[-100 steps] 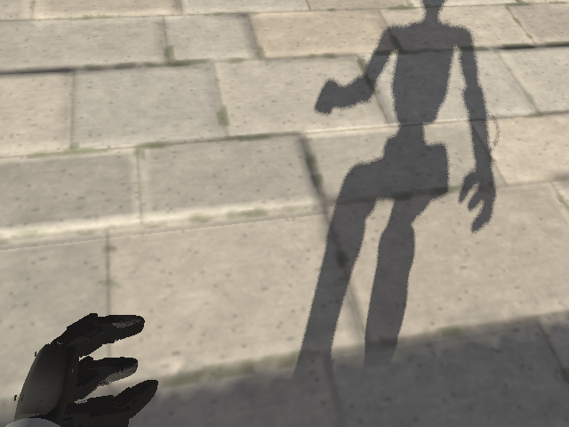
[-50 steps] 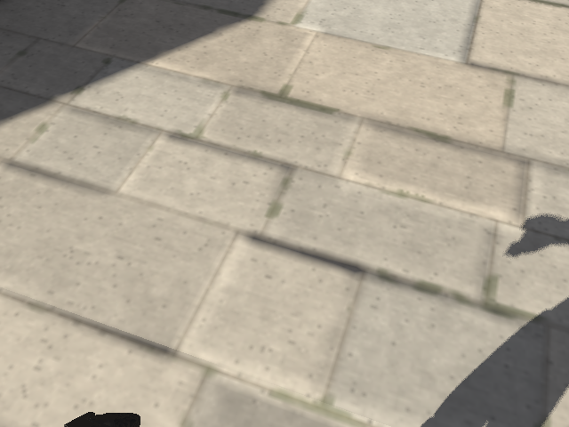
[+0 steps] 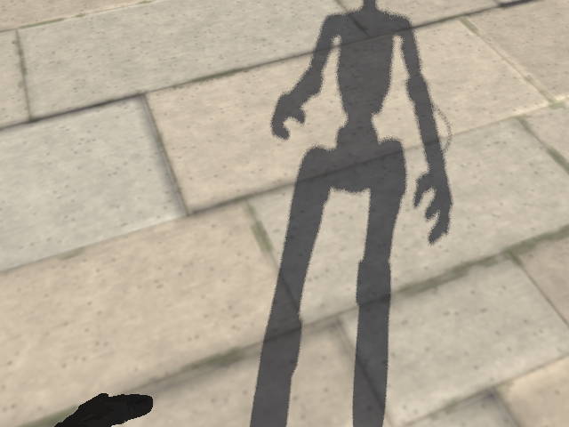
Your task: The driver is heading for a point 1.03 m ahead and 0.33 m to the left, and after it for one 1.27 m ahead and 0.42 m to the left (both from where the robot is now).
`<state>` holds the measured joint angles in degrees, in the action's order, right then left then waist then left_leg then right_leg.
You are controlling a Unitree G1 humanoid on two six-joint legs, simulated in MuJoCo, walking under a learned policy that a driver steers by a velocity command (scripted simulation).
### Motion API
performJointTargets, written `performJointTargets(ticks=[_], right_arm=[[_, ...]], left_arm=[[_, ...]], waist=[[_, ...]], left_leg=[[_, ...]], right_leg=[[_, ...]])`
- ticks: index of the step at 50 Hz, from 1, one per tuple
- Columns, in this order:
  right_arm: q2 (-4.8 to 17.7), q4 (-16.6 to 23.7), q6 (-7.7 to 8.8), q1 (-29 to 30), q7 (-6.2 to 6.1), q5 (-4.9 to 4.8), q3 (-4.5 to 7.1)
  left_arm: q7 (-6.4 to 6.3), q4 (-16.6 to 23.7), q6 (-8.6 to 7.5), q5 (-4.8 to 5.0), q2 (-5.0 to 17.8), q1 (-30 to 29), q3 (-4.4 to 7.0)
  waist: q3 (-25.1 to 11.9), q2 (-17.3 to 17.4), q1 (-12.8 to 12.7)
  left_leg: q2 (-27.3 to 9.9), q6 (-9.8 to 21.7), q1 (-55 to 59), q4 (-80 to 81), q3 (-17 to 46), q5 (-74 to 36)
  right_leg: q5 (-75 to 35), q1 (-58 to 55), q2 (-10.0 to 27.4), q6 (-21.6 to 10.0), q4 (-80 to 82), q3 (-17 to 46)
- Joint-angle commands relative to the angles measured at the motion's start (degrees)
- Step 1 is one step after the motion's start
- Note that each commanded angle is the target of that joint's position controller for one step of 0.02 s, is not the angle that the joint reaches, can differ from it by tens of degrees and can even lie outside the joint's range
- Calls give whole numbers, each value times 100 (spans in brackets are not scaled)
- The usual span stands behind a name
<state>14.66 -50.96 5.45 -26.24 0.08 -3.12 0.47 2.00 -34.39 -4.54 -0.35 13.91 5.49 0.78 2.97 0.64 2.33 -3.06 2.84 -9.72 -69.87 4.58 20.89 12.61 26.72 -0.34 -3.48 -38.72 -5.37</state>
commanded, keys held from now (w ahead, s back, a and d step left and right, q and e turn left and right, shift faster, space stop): w+q+shift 0.74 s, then w+shift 0.04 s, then w+e+shift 0.16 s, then e+shift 0.06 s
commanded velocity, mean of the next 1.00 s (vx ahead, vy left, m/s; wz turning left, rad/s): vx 0.99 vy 0.00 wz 0.66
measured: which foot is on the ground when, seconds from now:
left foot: up 0.00-0.34, down 0.36-0.80, up 0.82-1.00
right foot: down 0.00-0.36, up 0.38-0.78, down 0.80-1.00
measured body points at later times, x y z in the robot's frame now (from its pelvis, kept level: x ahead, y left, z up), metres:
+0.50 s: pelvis +0.44 +0.10 +0.00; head +0.46 +0.11 +0.45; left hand +0.56 +0.39 -0.07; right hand +0.58 -0.15 -0.12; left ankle +0.49 +0.15 -0.71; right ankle +0.40 -0.11 -0.59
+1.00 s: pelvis +0.86 +0.24 +0.03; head +0.87 +0.26 +0.48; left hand +0.65 +0.43 -0.10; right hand +1.18 +0.21 -0.04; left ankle +0.79 +0.33 -0.65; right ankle +0.94 +0.14 -0.71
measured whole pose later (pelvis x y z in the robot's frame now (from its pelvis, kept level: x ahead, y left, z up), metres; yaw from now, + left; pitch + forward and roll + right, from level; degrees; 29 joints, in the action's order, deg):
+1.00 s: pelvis +0.86 +0.24 +0.03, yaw +41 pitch +0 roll -2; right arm 15.9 -36.5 6.0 -6.0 0.5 0.6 1.4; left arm 1.5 -46.2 -5.2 0.8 16.2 27.8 4.3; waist 2.2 1.1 -5.4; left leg 0.5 3.0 -29.8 -61.3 3.5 21.6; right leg 12.0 10.3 -5.5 -1.6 -22.6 7.7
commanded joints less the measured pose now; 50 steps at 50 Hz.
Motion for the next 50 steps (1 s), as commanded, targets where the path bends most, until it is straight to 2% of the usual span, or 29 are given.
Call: performJointTargets(ticks=[1, 2, 3, 6, 9, 12, 15, 17, 18, 19, 20, 21, 22, 23, 24, 26, 30, 32, 36, 38, 39, 40, 41, 42, 43, 44, 45, 48, 50], right_arm=[[650, 826, 90, 789, -62, 34, 228], [479, 724, -64, 428, -32, 17, 223], [341, 653, -202, 311, -16, -6, 219], [243, 771, -417, 715, -11, 43, 225], [265, 1042, -353, 1251, 76, 122, 190], [322, 1247, -271, 1857, 279, 150, 167], [775, 1321, -287, 1497, 381, 41, 367], [1366, 1054, -475, -76, 328, -1, 657], [1748, 726, -575, -1307, 232, -2, 877], [1916, 609, -642, -1194, 168, 9, 926], [1693, 1051, -411, -302, 227, 260, 669], [1154, 1331, -263, -196, 263, 297, 593], [1006, 1217, -109, -227, 321, 324, 561], [978, 1245, 22, 113, 355, 289, 552], [1014, 1337, 66, 519, 322, 272, 562], [966, 1470, 56, 807, 202, 224, 528], [746, 1347, -34, 587, -74, 94, 459], [876, 1297, -123, 576, -120, 103, 516], [826, 1137, -148, 392, -156, 20, 583], [809, 1125, -187, 494, -161, 86, 615], [768, 1181, -205, 653, -102, 212, 582], [409, 1319, -196, 831, -28, 422, 406], [-409, 1357, -136, -670, 19, 71, 203], [113, 1229, -138, -471, -43, -152, 156], [515, 1353, -120, 525, -25, -1, 207], [565, 1506, -42, 1247, -7, 168, 203], [513, 1697, 66, 1826, -3, 352, 194], [326, 1891, 180, 2052, 43, 384, 145], [208, 2056, 257, 2308, 80, 474, 51]], left_arm=[[-29, -355, -168, -115, 660, 1284, 345], [-7, -412, -216, -153, 443, 1074, 312], [22, -483, -243, -77, 276, 890, 303], [-11, -644, -291, -26, 300, 584, 338], [-146, -673, -313, -108, 525, 518, 377], [-240, -753, -288, -16, 965, 819, 460], [-290, -726, -77, 21, 1535, 853, 584], [-277, -604, 92, 126, 1796, 503, 652], [-239, -572, 55, 163, 1630, 232, 599], [-158, -411, -156, 125, 596, 101, 326], [-64, 74, -445, 253, 27, 1181, 83], [-35, 165, -620, 268, 751, 502, 139], [-62, 342, -640, 351, 879, -147, 209], [-128, 299, -596, 253, 755, -45, 183], [-160, 220, -533, 95, 726, 44, 185], [-183, 137, -381, 0, 818, 134, 255], [-220, 536, -282, -85, 409, -1035, 137], [-182, 716, -294, -24, 230, -1445, 120], [-167, 771, -368, 252, 710, -1383, 376], [-187, 613, -425, 312, 1019, -696, 561], [-215, 377, -426, 324, 1197, 367, 687], [-241, 93, -370, 266, 1318, 1858, 682], [-119, -270, -363, -31, 1884, 2314, 736], [-28, -232, -359, 7, 1352, 2141, 645], [-57, -261, -289, 80, 825, 1864, 542], [-65, -334, -228, 29, 828, 1721, 508], [-23, -407, -214, 12, 850, 1657, 494], [1, -563, -223, 116, 473, 1569, 326], [-97, -640, -177, 195, 714, 1513, 371]], waist=[[-420, -199, -584], [-389, -465, -294], [-285, -467, -163], [353, -329, -17], [586, -246, -13], [669, 147, -215], [87, -323, 159], [-688, -787, 1096], [-1144, -571, 1700], [-377, 1725, 1327], [-1496, 2584, -74], [-1605, 1201, 383], [-689, 99, 243], [-542, -495, -144], [-329, -572, -346], [-146, -455, -502], [316, -231, -63], [269, 125, 203], [-5, 536, 255], [-365, 695, -196], [-987, 719, -782], [-2016, 509, -1402], [-2664, -2777, -484], [-2079, -2651, -697], [-1104, -1544, -927], [-632, -539, -894], [-303, -185, -827], [-130, -575, -371], [1, -411, -218]], left_leg=[[-581, 26, -3143, -800, 271, -681], [-732, -13, -2733, -786, 315, -840], [-835, -36, -2603, -685, 294, -798], [-928, -126, -3017, -318, 217, -1154], [-752, -147, -3110, 797, -185, -2416], [-505, 107, -2758, 2165, -725, -3183], [263, 377, -1880, 2518, -1496, -2653], [614, 703, -51, 2212, -1524, -1539], [630, 923, 1780, 2625, -1078, -1648], [353, 1416, 2250, 3110, -84, -1986], [-817, 2664, 3193, 4609, 3964, 703], [-1046, 2282, 2875, 5608, 4806, 2002], [-938, 1881, 1908, 5965, 4644, 2023], [-877, 1788, 1266, 5792, 4363, 1689], [-612, 1777, 514, 5594, 3916, 1062], [-156, 1700, -218, 5681, 2979, 124], [375, 1456, -1137, 5726, 1879, -923], [577, 1164, -1518, 5637, 1648, -785], [339, 884, -737, 5044, 2204, -388], [199, 719, -68, 4235, 2208, -1771], [333, 522, -2, 3066, 1881, -2838], [380, 386, -869, 1237, 1496, -2535], [1235, 34, -2822, -922, 986, 1140], [693, 77, -3775, -1511, 723, 742], [510, 161, -3934, -1508, 530, 324], [398, 193, -3699, -1209, 372, 66], [295, 220, -3475, -651, 320, -3], [111, 63, -2885, 810, 250, 10], [188, -181, -2523, 2090, 77, 152]], right_leg=[[740, -2677, 1721, -817, 2426, 2556], [494, -2157, 1663, -801, 2581, 2102], [207, -1863, 1589, -741, 2757, 1645], [-885, -1332, 1335, -418, 3073, 324], [-1244, -1292, 1051, -395, 3309, -525], [-1840, -1926, 1111, -226, 3405, -979], [-5867, -3125, 1262, -39, 2263, -1116], [-7597, -2910, 1449, -63, 44, -986], [-6749, -1900, 1216, 55, -1832, -855], [198, -7, -308, 406, -5056, -692], [2079, 1993, -804, 390, -6253, 896], [1435, 1928, -437, 6, -5713, 1548], [1108, 1909, -285, -139, -4943, 1414], [839, 1620, 4, -127, -4309, 1518], [690, 1206, 128, -15, -3890, 1570], [563, 743, 288, 226, -3193, 1558], [-520, 382, 186, 703, -845, 1080], [-1426, -285, -81, 824, 279, 841], [-1733, -840, -124, 876, 1059, 1239], [-1329, -1310, -92, 681, 1071, 1096], [-1121, -2290, 23, 508, 902, 983], [-166, -4166, 627, 270, 262, 1593], [2215, -5637, 2020, -963, 1767, 5374], [4016, -5278, 2192, -1179, 2431, 6725], [3676, -4436, 1842, -1068, 2522, 5838], [2567, -3615, 1503, -969, 2516, 4981], [1585, -2973, 1189, -931, 2495, 4395], [-236, -2288, 712, -1030, 2577, 3622], [-1950, -1870, 810, -1113, 2480, 3296]])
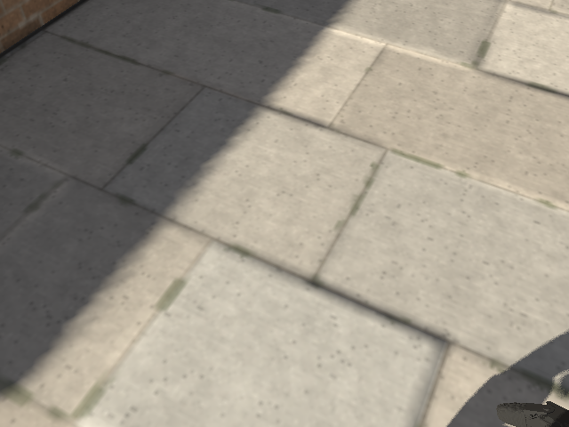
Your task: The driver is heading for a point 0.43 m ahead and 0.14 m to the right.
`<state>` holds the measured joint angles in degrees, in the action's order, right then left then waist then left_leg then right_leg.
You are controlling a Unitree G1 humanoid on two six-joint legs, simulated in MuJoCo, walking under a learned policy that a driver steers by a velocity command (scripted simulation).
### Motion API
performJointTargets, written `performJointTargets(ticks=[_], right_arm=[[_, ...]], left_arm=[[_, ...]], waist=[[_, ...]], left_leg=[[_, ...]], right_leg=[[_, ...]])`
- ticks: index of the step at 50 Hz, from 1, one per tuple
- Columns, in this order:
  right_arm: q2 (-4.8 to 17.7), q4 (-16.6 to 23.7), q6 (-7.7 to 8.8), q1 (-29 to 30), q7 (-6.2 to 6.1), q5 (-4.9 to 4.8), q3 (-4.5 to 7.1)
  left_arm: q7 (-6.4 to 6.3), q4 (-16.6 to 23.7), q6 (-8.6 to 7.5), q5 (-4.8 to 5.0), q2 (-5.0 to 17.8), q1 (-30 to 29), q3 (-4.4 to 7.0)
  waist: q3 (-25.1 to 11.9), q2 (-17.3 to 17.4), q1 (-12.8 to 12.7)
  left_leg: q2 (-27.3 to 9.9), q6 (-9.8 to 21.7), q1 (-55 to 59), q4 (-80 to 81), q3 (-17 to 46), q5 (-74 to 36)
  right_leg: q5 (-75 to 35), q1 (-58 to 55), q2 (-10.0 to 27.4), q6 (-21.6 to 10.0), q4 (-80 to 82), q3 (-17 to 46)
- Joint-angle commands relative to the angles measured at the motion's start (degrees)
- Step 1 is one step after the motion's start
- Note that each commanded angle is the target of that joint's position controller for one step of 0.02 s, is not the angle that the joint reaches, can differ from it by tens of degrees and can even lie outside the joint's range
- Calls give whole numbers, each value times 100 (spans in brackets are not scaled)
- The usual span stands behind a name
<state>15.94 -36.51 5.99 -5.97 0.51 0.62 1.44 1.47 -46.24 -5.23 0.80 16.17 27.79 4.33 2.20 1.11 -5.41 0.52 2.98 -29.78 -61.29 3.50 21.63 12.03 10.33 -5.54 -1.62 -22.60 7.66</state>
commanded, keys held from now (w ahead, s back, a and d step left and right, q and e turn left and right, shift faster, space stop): e+shift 0.46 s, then shift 0.54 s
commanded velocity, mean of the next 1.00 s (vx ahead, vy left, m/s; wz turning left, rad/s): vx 0.19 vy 0.00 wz -0.49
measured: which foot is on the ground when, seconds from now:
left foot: up 0.00-0.14, down 0.16-0.54, up 0.56-0.90, down 0.92-1.00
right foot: down 0.00-0.16, up 0.18-0.52, down 0.54-1.00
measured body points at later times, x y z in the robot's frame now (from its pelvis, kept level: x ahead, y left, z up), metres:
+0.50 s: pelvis +0.23 -0.01 -0.01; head +0.26 -0.05 +0.44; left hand +0.51 +0.19 -0.08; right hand +0.24 -0.34 -0.12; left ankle +0.28 +0.12 -0.74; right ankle +0.26 -0.15 -0.72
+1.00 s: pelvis +0.28 -0.03 -0.01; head +0.30 -0.03 +0.44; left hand +0.56 +0.09 -0.11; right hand +0.24 -0.32 -0.12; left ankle +0.35 +0.07 -0.74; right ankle +0.26 -0.15 -0.74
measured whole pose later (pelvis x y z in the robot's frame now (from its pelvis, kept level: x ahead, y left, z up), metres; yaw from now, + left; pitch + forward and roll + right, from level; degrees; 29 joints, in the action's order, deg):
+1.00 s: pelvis +0.28 -0.03 -0.01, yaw -33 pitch +0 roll +0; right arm 14.1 -47.1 -0.8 -11.2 -0.1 1.6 1.5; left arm -0.1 -39.5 1.3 -1.4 14.3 8.1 1.0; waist 0.7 -1.8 -0.2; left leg -1.2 -0.6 -14.8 -31.8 -0.4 17.0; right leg 11.9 18.7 -1.8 -0.4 -30.7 2.0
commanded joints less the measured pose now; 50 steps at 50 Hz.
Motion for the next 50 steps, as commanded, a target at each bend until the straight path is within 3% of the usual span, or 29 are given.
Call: performJointTargets(ticks=[1, 4, 7, 8, 9, 10, 11, 12, 13, 15, 17, 20, 25, 26, 27, 28, 29, 30, 31, 32, 36, 39, 42, 45, 46, 47, 48, 49, 50], right_arm=[[10, 653, 257, 429, 96, 128, -94], [316, 579, 233, 496, 138, 34, 48], [600, 533, 98, 206, -34, 100, 230], [768, 446, 67, -431, -107, 174, 294], [1056, 443, -43, -933, -187, 212, 317], [1018, 387, -185, -985, -92, 83, 325], [704, 451, -263, -602, -78, 23, 284], [422, 455, -303, -326, -79, -11, 219], [331, 442, -332, 11, -69, 11, 180], [387, 337, -339, 468, -74, 72, 236], [513, 180, -294, 553, -111, 78, 326], [695, 61, -319, 756, -172, -12, 415], [967, -214, -303, 458, -69, -295, 518], [946, -291, -304, 363, -46, -349, 513], [779, -423, -304, 56, 1, -299, 465], [517, -320, -332, -238, 44, 0, 349], [607, -232, -414, -196, 2, 63, 322], [983, -282, -493, 145, -33, -91, 420], [942, -267, -540, 164, -77, -168, 416], [887, -379, -578, 75, -139, -124, 407], [758, -580, -675, -351, -160, -106, 360], [525, -602, -695, -298, -159, -79, 241], [568, -605, -704, -283, -126, -84, 225], [445, -721, -664, -564, -65, -10, 189], [550, -710, -642, -608, -58, 100, 180], [991, -641, -630, -525, -91, 147, 250], [818, -700, -612, -188, -82, 122, 216], [512, -577, -568, 114, -64, 137, 125], [473, -626, -525, 81, -69, 147, 112]], left_arm=[[-106, 548, -49, 88, 729, -810, 92], [-237, 515, 132, 139, 1049, -589, 222], [-286, 608, 208, 194, 840, -591, 223], [-276, 748, 212, 155, 622, -692, 169], [-296, 811, 261, 23, 74, -44, 11], [-297, 761, 327, 153, 269, 924, -68], [-347, 681, 442, 174, 509, 717, 11], [-387, 740, 536, 149, 644, 229, 74], [-424, 760, 631, 103, 704, 51, 134], [-418, 924, 764, 57, 551, -162, 157], [-383, 1130, 786, 42, 325, -564, 100], [-201, 1213, 756, 42, 261, -862, 45], [27, 1476, 872, 8, 667, -1366, 156], [6, 1475, 865, -36, 733, -1303, 198], [-70, 1417, 849, -89, 977, -1050, 290], [-201, 1535, 815, -129, 1764, -816, 449], [-201, 1789, 731, -286, 1791, -1111, 360], [-137, 1766, 644, -249, 1475, -1108, 269], [-138, 1671, 581, -184, 1313, -1291, 199], [-152, 1657, 577, -114, 1164, -1538, 150], [-233, 1706, 621, -182, 965, -2110, 21], [-251, 1600, 626, -166, 904, -2181, 11], [-215, 1412, 640, -172, 837, -2141, -15], [-168, 1224, 626, -89, 585, -2239, -118], [-156, 1111, 589, -123, 401, -2021, -182], [-128, 1078, 547, -225, 308, -1728, -200], [-145, 1079, 546, -239, 249, -1772, -193], [-178, 1015, 567, -265, 432, -2020, -153], [-204, 1003, 595, -251, 462, -2170, -121]], waist=[[43, -436, 572], [-195, -566, 613], [-432, -467, 915], [-953, -231, 1197], [-1840, 1022, 985], [-2685, 1872, 729], [-2079, 1223, 672], [-1381, 794, 688], [-1073, 509, 534], [-577, 653, 252], [-532, 676, 288], [-829, 573, 282], [-709, 371, 352], [-714, 190, 271], [-825, -292, 195], [-1061, -2066, 296], [-1619, -2144, 253], [-1571, -1227, -32], [-1289, -998, 151], [-1174, -688, 269], [-1100, -792, 594], [-1040, -794, 506], [-904, -914, 418], [-707, -782, 685], [-684, -530, 633], [-633, 356, 291], [-514, 1014, 165], [-292, 833, 252], [-253, 791, 335]], left_leg=[[-11, -260, 61, 1841, 12, -396], [342, -351, 1913, 2883, 44, -2476], [136, -217, 2911, 3571, 217, -3075], [-468, 17, 3869, 3461, 596, -3556], [-2177, 604, 4830, 3086, 1908, -5798], [-3169, 1396, 5104, 3125, 3276, -5351], [-2748, 1358, 4474, 3452, 3108, -4355], [-2382, 1182, 3857, 3625, 2244, -4107], [-2099, 1080, 3259, 3794, 1680, -4235], [-1817, 971, 2135, 4204, 843, -4083], [-1730, 990, 1879, 4427, 281, -4023], [-1681, 865, 1778, 4422, -388, -3711], [-1815, 509, 1894, 3818, -794, -3004], [-1670, 317, 1767, 3391, -930, -2744], [-1381, 17, 1380, 2627, -1143, -2352], [-692, -527, 65, 695, -1572, 529], [-108, -723, -749, -697, -676, 1992], [-254, -648, -765, -1080, -231, 1619], [-353, -551, -831, -952, -187, 1212], [-448, -553, -804, -668, -141, 884], [-321, -726, 103, 62, -271, 245], [-336, -736, 576, 1137, -253, 65], [-291, -675, 1001, 1865, -284, -94], [-181, -421, 1924, 3472, -447, -1153], [-480, -271, 2282, 3790, -63, -1631], [-1160, 25, 2263, 3876, 594, -2162], [-1321, 381, 1231, 4199, 835, -862], [-1063, 248, 871, 4354, 690, -119], [-896, 61, 831, 4341, 523, 107]], right_leg=[[-2300, 189, 1237, -1200, 846, 1749], [-2014, 1056, 1047, -767, 788, 1632], [-2149, 1100, 524, -144, -462, 1398], [-1465, 1571, 283, 97, -1720, 1191], [2444, 2226, -140, 329, -3526, 575], [3132, 2677, 159, 417, -4821, 161], [2528, 3079, 535, 583, -5390, -8], [2153, 3297, 663, 669, -5512, -252], [1918, 3146, 809, 750, -5531, -347], [1611, 2692, 1081, 785, -5012, -428], [1178, 2466, 1150, 776, -4229, -580], [37, 1650, 1172, 550, -2861, -700], [-310, 840, 876, 106, -1383, -986], [-582, 426, 701, -47, -936, -1036], [-1396, -322, 662, -277, -579, -837], [-4243, -1438, 2186, -917, -303, 1067], [-3890, -1443, 3074, -2044, -73, 2323], [-3438, -1181, 2725, -1901, 46, 1755], [-2963, -940, 2408, -1556, -7, 1263], [-2471, -776, 2164, -1283, 5, 1026], [-2441, 26, 1844, -1201, 151, 502], [-1824, 196, 1791, -1203, 187, 478], [-1034, 403, 1814, -1232, 244, 671], [-134, 836, 1538, -852, 70, 607], [255, 1053, 1279, -509, -91, 487], [865, 1214, 760, -168, -594, 21], [715, 594, 503, 94, -603, -427], [326, 238, 576, 161, -570, -383], [100, 144, 573, 141, -570, -379]])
